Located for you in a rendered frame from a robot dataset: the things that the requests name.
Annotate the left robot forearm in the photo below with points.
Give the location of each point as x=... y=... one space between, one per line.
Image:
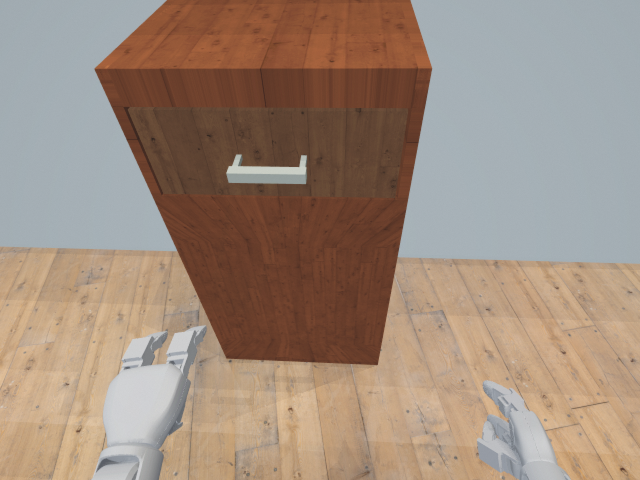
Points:
x=129 y=461

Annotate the handle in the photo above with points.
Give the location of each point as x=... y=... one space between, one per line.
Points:
x=270 y=175

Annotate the drawer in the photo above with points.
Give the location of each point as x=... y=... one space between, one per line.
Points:
x=351 y=152

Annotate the cabinet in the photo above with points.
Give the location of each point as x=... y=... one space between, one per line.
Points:
x=281 y=278

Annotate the left robot hand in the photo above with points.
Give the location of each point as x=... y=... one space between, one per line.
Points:
x=144 y=402

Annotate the right robot hand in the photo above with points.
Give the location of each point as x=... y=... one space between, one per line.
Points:
x=521 y=441

